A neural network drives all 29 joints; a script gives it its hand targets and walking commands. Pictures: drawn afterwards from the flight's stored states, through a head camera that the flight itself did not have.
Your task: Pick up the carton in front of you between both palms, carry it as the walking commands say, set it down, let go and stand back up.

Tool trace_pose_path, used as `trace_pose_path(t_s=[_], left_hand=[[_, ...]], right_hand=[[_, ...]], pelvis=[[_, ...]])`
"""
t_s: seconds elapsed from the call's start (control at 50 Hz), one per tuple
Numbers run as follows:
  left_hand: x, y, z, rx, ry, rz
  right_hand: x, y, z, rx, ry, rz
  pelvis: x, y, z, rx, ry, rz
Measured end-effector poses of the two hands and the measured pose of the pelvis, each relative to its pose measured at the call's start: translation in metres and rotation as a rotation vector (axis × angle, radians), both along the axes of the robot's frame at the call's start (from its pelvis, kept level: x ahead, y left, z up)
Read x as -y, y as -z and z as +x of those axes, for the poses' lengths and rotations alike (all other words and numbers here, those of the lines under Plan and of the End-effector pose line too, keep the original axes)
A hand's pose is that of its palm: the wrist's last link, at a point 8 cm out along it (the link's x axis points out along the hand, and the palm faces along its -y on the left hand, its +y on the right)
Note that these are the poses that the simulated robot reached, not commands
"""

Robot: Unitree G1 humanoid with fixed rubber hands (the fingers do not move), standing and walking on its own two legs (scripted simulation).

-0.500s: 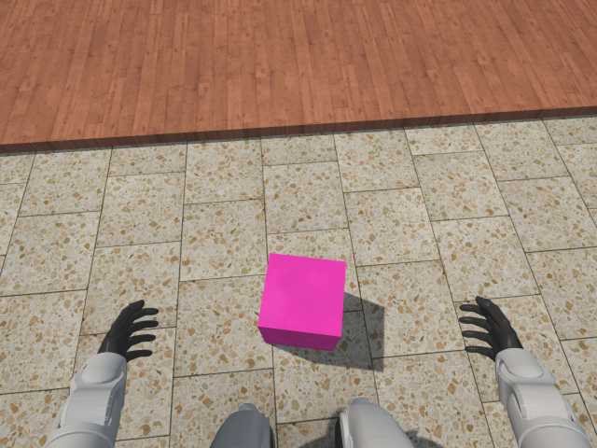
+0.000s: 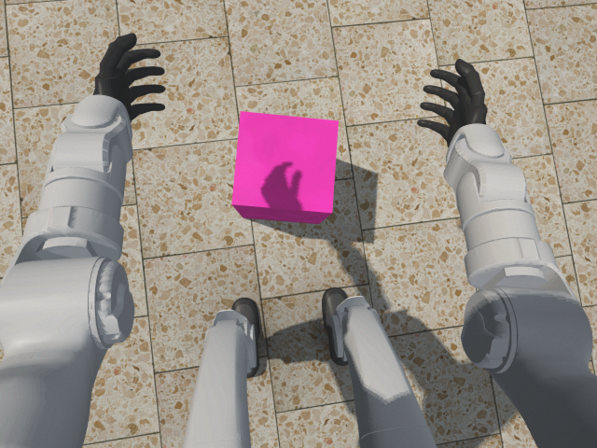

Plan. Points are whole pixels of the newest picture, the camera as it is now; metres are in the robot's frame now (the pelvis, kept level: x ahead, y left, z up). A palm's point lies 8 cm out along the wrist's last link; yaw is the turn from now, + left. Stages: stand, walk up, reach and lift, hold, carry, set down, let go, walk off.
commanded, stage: reach and lift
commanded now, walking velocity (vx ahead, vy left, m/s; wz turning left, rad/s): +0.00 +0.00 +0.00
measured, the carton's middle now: (284, 175) +0.53 -0.03 -0.53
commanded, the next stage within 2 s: none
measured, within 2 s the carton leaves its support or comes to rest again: leaves its support in 1.86 s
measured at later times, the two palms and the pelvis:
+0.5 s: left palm (174, 126) +0.56 +0.16 -0.24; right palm (404, 142) +0.50 -0.22 -0.24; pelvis +0.03 +0.00 -0.09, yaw -2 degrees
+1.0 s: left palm (202, 161) +0.56 +0.15 -0.44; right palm (369, 172) +0.50 -0.21 -0.44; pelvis -0.02 +0.00 -0.27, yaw -3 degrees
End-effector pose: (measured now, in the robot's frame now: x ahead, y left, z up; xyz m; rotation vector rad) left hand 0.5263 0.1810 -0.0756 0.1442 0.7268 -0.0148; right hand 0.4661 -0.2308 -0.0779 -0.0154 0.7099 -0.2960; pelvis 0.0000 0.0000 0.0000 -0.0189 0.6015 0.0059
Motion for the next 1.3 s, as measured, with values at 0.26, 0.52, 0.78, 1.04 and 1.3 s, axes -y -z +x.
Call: trace_pose_path(t_s=[0.26, 0.52, 0.78, 1.04, 1.3], left_hand=[[0.018, 0.048, 0.056, 0.059, 0.016, -0.034], [0.022, 0.182, 0.033, 0.017, -0.021, -0.023], [0.021, 0.297, 0.033, 0.048, -0.023, -0.015], [0.028, 0.381, 0.029, -0.009, -0.024, -0.026], [0.031, 0.39, 0.029, 0.031, -0.022, -0.031]], right_hand=[[-0.017, 0.047, 0.047, 0.06, 0.015, 0.011], [-0.014, 0.172, 0.034, 0.009, 0.013, 0.011], [-0.011, 0.291, 0.032, 0.021, 0.01, 0.017], [-0.022, 0.375, 0.033, -0.048, -0.014, 0.03], [-0.028, 0.385, 0.042, -0.011, -0.036, 0.029]], pelvis=[[-0.001, 0.012, 0.024, -0.208, -0.002, -0.009], [0.003, 0.098, 0.028, -0.346, 0.012, -0.016], [0.002, 0.219, -0.013, -0.225, 0.024, -0.019], [0.001, 0.272, -0.023, -0.092, 0.027, -0.022], [0.001, 0.291, -0.013, -0.069, 0.03, -0.021]])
